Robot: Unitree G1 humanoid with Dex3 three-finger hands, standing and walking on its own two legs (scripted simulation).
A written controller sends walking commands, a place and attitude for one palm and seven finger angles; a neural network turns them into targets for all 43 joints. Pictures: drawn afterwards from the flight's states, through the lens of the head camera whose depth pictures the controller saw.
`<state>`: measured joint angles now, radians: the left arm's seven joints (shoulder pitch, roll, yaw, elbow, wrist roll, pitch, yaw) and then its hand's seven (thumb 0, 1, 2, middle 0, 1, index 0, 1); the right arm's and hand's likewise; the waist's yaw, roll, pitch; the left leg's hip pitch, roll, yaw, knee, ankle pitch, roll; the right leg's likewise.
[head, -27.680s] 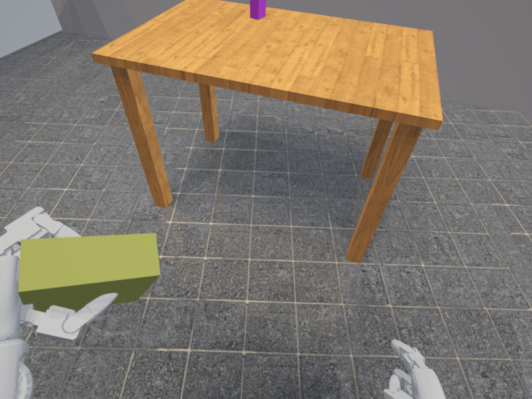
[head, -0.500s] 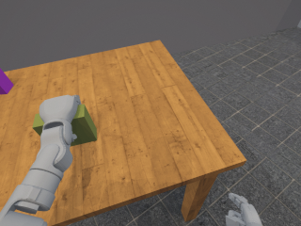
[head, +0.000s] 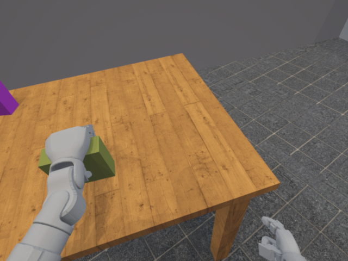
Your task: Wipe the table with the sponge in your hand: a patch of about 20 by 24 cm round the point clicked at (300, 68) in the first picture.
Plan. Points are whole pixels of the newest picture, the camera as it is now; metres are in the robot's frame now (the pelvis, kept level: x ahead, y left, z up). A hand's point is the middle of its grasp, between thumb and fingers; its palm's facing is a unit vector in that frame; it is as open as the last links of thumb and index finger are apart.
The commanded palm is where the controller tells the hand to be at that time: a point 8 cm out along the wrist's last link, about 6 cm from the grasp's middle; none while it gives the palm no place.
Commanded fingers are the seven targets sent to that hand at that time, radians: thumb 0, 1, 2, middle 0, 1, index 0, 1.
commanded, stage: wipe back along the middle lane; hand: left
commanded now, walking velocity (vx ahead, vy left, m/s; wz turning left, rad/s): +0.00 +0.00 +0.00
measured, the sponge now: (84, 167) +0.31 +0.27 +0.05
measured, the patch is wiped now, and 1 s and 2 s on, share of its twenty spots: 0.50 0.80 0.80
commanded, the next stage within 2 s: slide across to the third lane in 0.72 s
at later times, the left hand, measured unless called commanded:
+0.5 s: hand (82, 171) +0.27 +0.24 +0.10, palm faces +0.11 -0.07 -0.99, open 9.0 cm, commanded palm +0.22 +0.22 +0.12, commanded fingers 0.00 0.10 1.30 -1.20 -1.60 -1.20 -1.60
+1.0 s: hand (84, 186) +0.24 +0.22 +0.09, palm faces +0.11 -0.07 -0.99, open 9.0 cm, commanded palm +0.20 +0.19 +0.13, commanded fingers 0.00 0.10 1.30 -1.20 -1.60 -1.20 -1.60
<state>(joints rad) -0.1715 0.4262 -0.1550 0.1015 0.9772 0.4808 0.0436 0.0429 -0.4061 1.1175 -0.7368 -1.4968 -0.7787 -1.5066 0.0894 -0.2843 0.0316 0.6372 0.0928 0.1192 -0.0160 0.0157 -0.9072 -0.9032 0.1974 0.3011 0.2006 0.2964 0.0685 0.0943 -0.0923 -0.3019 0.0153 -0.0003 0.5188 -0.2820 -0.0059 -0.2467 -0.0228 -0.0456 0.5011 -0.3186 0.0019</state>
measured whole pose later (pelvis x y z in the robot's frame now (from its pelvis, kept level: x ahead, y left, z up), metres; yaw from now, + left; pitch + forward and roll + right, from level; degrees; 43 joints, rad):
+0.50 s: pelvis +0.00 +0.00 +0.00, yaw -1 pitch +3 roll +0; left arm 0.04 0.39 -0.17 -0.16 0.99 0.53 0.06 0.05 -0.40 1.10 -0.70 -1.52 -0.78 -1.49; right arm 0.08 -0.28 0.03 0.63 0.09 0.11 0.01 0.02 -0.91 -0.90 0.20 0.30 0.19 0.30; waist 0.08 0.10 -0.09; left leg -0.29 0.02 0.01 0.55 -0.30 -0.01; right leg -0.24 -0.02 -0.03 0.54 -0.34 0.00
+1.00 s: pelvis -0.01 -0.01 +0.00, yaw +0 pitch +1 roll +0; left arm 0.10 0.37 -0.22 -0.23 1.01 0.57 0.06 0.05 -0.41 1.10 -0.71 -1.51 -0.81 -1.47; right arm 0.06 -0.27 0.02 0.65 0.08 0.10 0.01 0.02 -0.91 -0.90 0.20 0.30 0.17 0.28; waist 0.10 0.12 -0.08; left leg -0.29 0.03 0.00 0.56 -0.29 -0.02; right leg -0.25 -0.01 -0.04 0.57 -0.34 -0.01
